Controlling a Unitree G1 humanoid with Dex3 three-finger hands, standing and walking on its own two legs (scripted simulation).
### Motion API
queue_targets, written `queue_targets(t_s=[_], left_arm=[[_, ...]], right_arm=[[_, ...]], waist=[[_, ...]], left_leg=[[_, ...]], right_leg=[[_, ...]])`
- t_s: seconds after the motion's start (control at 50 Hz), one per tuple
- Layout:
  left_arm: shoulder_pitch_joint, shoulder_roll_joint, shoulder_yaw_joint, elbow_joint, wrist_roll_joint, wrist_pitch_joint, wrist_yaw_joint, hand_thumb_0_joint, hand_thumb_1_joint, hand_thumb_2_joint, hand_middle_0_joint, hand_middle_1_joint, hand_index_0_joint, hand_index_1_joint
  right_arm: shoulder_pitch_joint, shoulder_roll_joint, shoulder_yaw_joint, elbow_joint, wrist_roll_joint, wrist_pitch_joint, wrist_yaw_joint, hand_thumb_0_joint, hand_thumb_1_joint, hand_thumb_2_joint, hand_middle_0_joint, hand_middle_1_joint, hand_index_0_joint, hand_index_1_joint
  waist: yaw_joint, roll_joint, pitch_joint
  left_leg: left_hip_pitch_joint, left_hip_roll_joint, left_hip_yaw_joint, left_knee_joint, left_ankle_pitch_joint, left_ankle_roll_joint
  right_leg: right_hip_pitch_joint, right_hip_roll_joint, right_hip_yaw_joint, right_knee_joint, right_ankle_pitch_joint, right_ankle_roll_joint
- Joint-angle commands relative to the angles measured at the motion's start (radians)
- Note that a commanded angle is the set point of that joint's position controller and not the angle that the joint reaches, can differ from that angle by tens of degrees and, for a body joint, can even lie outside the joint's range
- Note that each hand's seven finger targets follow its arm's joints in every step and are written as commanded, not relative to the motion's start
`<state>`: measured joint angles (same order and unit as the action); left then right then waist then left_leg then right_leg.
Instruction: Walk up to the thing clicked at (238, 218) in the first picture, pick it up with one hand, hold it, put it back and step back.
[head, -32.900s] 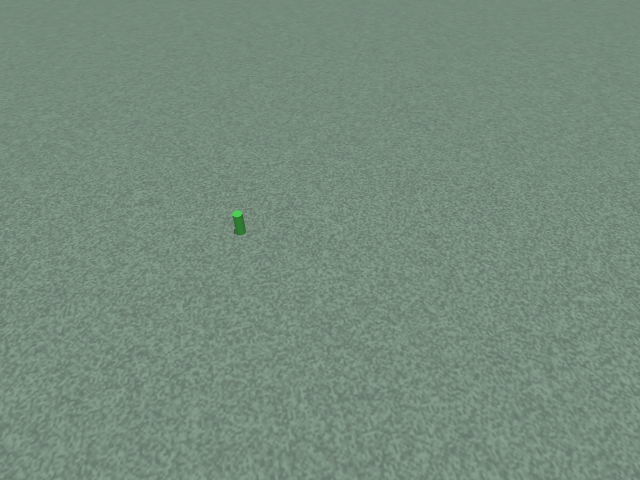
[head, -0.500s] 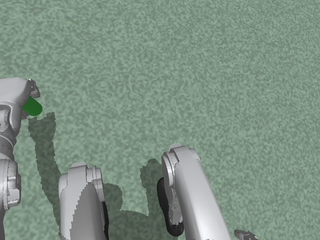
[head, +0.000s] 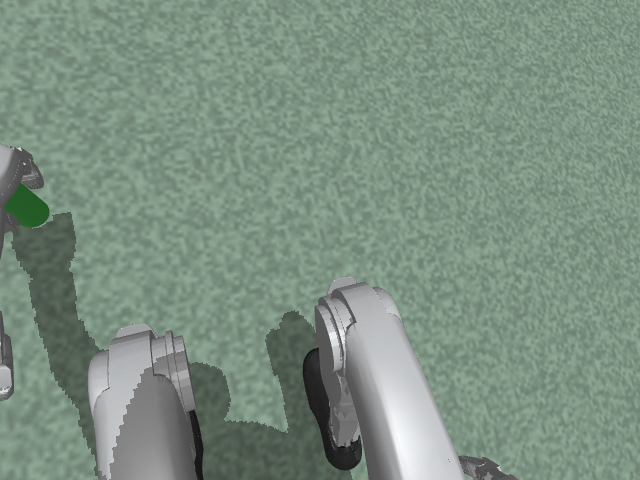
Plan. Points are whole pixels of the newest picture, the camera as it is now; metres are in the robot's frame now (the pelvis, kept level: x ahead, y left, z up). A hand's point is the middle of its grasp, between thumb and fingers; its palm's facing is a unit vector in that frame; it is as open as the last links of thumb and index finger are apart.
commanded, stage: lower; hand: left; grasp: from above
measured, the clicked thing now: (14, 200) +0.51 +0.29 -0.20
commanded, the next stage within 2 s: rest in 0.18 s
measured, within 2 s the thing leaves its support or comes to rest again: rests again in 0.84 s
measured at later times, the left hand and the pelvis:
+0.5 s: hand (22, 217) +0.49 +0.29 -0.22, palm faces -0.47 -0.07 -0.88, open 6.8 cm; pelvis +0.00 +0.00 -0.03, yaw -2 degrees
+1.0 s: hand (36, 217) +0.50 +0.28 -0.25, palm faces -0.46 -0.08 -0.89, open 6.8 cm; pelvis +0.00 +0.01 -0.04, yaw -4 degrees
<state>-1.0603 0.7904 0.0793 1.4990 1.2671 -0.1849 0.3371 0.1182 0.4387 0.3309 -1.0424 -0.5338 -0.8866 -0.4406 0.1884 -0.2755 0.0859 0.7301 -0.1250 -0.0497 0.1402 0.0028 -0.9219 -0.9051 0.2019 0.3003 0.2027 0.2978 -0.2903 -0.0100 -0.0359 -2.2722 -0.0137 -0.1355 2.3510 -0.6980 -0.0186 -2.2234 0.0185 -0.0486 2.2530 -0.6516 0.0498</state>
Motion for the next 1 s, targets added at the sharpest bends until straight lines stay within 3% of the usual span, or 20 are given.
queue_targets(t_s=[0.0,0.2,0.42,0.5,0.52,0.54,0.58,0.64,0.66,0.68,0.7,0.74,0.76,0.78,0.8,0.82,0.86,0.9,0.94,0.98], left_arm=[[-0.351,0.258,0.021,-0.128,-0.005,-0.01,0.054,0.0,0.697,0.434,-1.058,-0.505,-1.093,-0.47],[-0.367,0.32,0.055,-0.147,0.018,-0.027,0.104,0.0,0.758,0.423,-1.086,-0.519,-1.127,-0.478],[-0.361,0.301,0.037,-0.085,0.02,-0.013,0.126,0.0,0.745,0.371,-1.059,-0.456,-1.104,-0.41],[-0.36,0.351,0.063,-0.101,0.019,-0.02,0.14,0.0,0.742,0.352,-1.051,-0.458,-1.1,-0.406],[-0.32,0.335,0.051,-0.041,0.023,-0.016,0.14,0.0,0.729,0.367,-1.056,-0.438,-1.098,-0.396],[-0.361,0.341,0.054,-0.085,0.019,-0.022,0.141,0.0,0.743,0.363,-1.059,-0.442,-1.103,-0.397],[-0.34,0.334,0.046,-0.06,0.014,-0.022,0.147,0.0,0.746,0.337,-1.05,-0.457,-1.102,-0.403],[-0.355,0.381,0.076,-0.092,0.023,-0.027,0.16,0.0,0.775,0.374,-1.085,-0.446,-1.129,-0.401],[-0.312,0.372,0.069,-0.045,0.025,-0.022,0.162,0.0,0.767,0.364,-1.075,-0.449,-1.12,-0.402],[-0.344,0.363,0.066,-0.074,0.021,-0.028,0.164,0.0,0.77,0.383,-1.082,-0.442,-1.123,-0.4],[-0.355,0.382,0.069,-0.094,0.026,-0.031,0.169,0.0,0.76,0.385,-1.074,-0.455,-1.116,-0.411],[-0.334,0.357,0.057,-0.049,0.026,-0.023,0.172,0.0,0.789,0.373,-1.086,-0.453,-1.132,-0.405],[-0.356,0.395,0.084,-0.101,0.028,-0.026,0.18,0.0,0.783,0.401,-1.091,-0.455,-1.132,-0.413],[-0.317,0.383,0.067,-0.047,0.031,-0.021,0.182,0.0,0.794,0.403,-1.106,-0.452,-1.145,-0.412],[-0.342,0.38,0.073,-0.05,0.024,-0.022,0.183,0.0,0.81,0.375,-1.105,-0.45,-1.15,-0.403],[-0.339,0.4,0.082,-0.077,0.028,-0.022,0.187,0.0,0.799,0.38,-1.102,-0.448,-1.145,-0.403],[-0.32,0.362,0.055,-0.019,0.024,-0.014,0.185,0.0,0.799,0.367,-1.105,-0.431,-1.147,-0.387],[-0.324,0.378,0.055,-0.032,0.018,-0.012,0.189,0.0,0.793,0.369,-1.092,-0.444,-1.137,-0.398],[-0.358,0.399,0.066,-0.064,0.019,-0.014,0.188,0.0,0.805,0.372,-1.102,-0.445,-1.145,-0.399],[-0.298,0.395,0.061,-0.032,0.019,-0.011,0.191,0.0,0.787,0.376,-1.101,-0.432,-1.141,-0.392]], right_arm=[[0.221,-0.261,-0.064,-0.001,-0.009,-0.003,-0.014,0.0,-0.923,-0.905,0.199,0.3,0.199,0.3],[0.206,-0.276,-0.051,0.0,-0.027,-0.01,-0.009,0.0,-0.919,-0.904,0.199,0.3,0.199,0.3],[0.212,-0.293,-0.03,-0.001,-0.04,-0.029,0.002,0.0,-0.903,-0.897,0.2,0.3,0.2,0.3],[0.221,-0.295,-0.015,-0.004,-0.049,-0.036,0.008,0.0,-0.903,-0.897,0.2,0.3,0.2,0.3],[0.209,-0.303,-0.013,-0.007,-0.047,-0.037,0.006,0.0,-0.905,-0.898,0.2,0.3,0.2,0.3],[0.211,-0.298,-0.011,-0.009,-0.047,-0.037,0.008,0.0,-0.902,-0.897,0.2,0.3,0.2,0.3],[0.201,-0.305,-0.004,-0.015,-0.049,-0.044,0.01,0.0,-0.905,-0.898,0.2,0.3,0.2,0.3],[0.214,-0.315,-0.004,-0.016,-0.055,-0.048,0.012,0.0,-0.903,-0.897,0.2,0.3,0.2,0.3],[0.2,-0.323,-0.001,-0.024,-0.054,-0.048,0.012,0.0,-0.903,-0.898,0.2,0.3,0.2,0.3],[0.202,-0.318,0.001,-0.019,-0.056,-0.05,0.014,0.0,-0.902,-0.897,0.2,0.3,0.2,0.3],[0.198,-0.316,0.003,-0.019,-0.056,-0.05,0.015,0.0,-0.904,-0.898,0.2,0.3,0.2,0.3],[0.2,-0.321,0.008,-0.022,-0.059,-0.058,0.018,0.0,-0.903,-0.898,0.2,0.3,0.2,0.3],[0.206,-0.326,0.006,-0.024,-0.062,-0.059,0.019,0.0,-0.903,-0.898,0.2,0.3,0.2,0.3],[0.199,-0.323,0.012,-0.022,-0.062,-0.059,0.02,0.0,-0.905,-0.899,0.2,0.3,0.2,0.3],[0.206,-0.33,0.011,-0.02,-0.066,-0.063,0.023,0.0,-0.904,-0.899,0.2,0.3,0.2,0.3],[0.204,-0.326,0.011,-0.025,-0.066,-0.065,0.024,0.0,-0.904,-0.899,0.2,0.3,0.2,0.3],[0.199,-0.325,0.02,-0.019,-0.069,-0.067,0.026,0.0,-0.904,-0.899,0.2,0.3,0.2,0.3],[0.197,-0.331,0.024,-0.021,-0.068,-0.071,0.028,0.0,-0.904,-0.899,0.2,0.3,0.2,0.3],[0.201,-0.346,0.02,-0.023,-0.071,-0.076,0.03,0.0,-0.905,-0.899,0.2,0.3,0.2,0.3],[0.19,-0.334,0.029,-0.021,-0.067,-0.073,0.033,0.0,-0.907,-0.9,0.2,0.3,0.2,0.3]], waist=[[-0.014,0.333,-0.655],[-0.014,0.383,-0.711],[-0.06,0.384,-0.635],[-0.06,0.383,-0.64],[-0.056,0.372,-0.611],[-0.066,0.383,-0.64],[-0.065,0.412,-0.609],[-0.07,0.415,-0.625],[-0.059,0.416,-0.596],[-0.071,0.421,-0.608],[-0.064,0.436,-0.631],[-0.076,0.414,-0.591],[-0.078,0.432,-0.628],[-0.069,0.437,-0.617],[-0.091,0.424,-0.588],[-0.074,0.427,-0.605],[-0.089,0.401,-0.585],[-0.084,0.428,-0.581],[-0.1,0.43,-0.581],[-0.078,0.443,-0.614]], left_leg=[[0.481,-0.001,0.096,-0.229,0.192,0.039],[0.49,0.003,0.091,-0.181,0.223,0.038],[0.473,0.006,0.068,-0.154,0.214,0.034],[0.437,0.006,0.072,-0.136,0.233,0.038],[0.426,0.006,0.071,-0.129,0.227,0.037],[0.442,0.008,0.067,-0.133,0.227,0.037],[0.448,0.009,0.065,-0.13,0.232,0.033],[0.462,0.01,0.061,-0.128,0.245,0.03],[0.441,0.009,0.061,-0.128,0.229,0.03],[0.456,0.01,0.057,-0.132,0.227,0.028],[0.467,0.013,0.055,-0.131,0.229,0.028],[0.456,0.013,0.055,-0.116,0.233,0.03],[0.473,0.014,0.054,-0.121,0.256,0.028],[0.457,0.014,0.056,-0.118,0.241,0.03],[0.442,0.013,0.056,-0.113,0.24,0.03],[0.454,0.016,0.056,-0.113,0.249,0.032],[0.426,0.014,0.057,-0.103,0.23,0.035],[0.453,0.017,0.049,-0.118,0.234,0.03],[0.459,0.019,0.047,-0.099,0.255,0.029],[0.466,0.02,0.044,-0.118,0.266,0.026]], right_leg=[[0.348,0.021,-0.103,-0.19,0.207,-0.084],[0.342,0.031,-0.117,-0.141,0.241,-0.081],[0.285,0.033,-0.143,-0.112,0.231,-0.083],[0.336,0.037,-0.144,-0.107,0.255,-0.078],[0.312,0.037,-0.145,-0.109,0.244,-0.081],[0.32,0.04,-0.146,-0.108,0.247,-0.079],[0.307,0.039,-0.148,-0.103,0.25,-0.083],[0.318,0.04,-0.156,-0.098,0.258,-0.082],[0.3,0.04,-0.16,-0.099,0.239,-0.086],[0.3,0.04,-0.161,-0.097,0.24,-0.085],[0.308,0.043,-0.162,-0.091,0.243,-0.085],[0.293,0.043,-0.164,-0.092,0.248,-0.084],[0.324,0.043,-0.166,-0.09,0.272,-0.081],[0.322,0.044,-0.162,-0.09,0.261,-0.081],[0.313,0.042,-0.167,-0.091,0.26,-0.081],[0.334,0.046,-0.163,-0.094,0.272,-0.078],[0.327,0.047,-0.164,-0.1,0.257,-0.078],[0.319,0.048,-0.169,-0.095,0.256,-0.08],[0.314,0.046,-0.174,-0.092,0.273,-0.081],[0.351,0.051,-0.173,-0.084,0.283,-0.08]])
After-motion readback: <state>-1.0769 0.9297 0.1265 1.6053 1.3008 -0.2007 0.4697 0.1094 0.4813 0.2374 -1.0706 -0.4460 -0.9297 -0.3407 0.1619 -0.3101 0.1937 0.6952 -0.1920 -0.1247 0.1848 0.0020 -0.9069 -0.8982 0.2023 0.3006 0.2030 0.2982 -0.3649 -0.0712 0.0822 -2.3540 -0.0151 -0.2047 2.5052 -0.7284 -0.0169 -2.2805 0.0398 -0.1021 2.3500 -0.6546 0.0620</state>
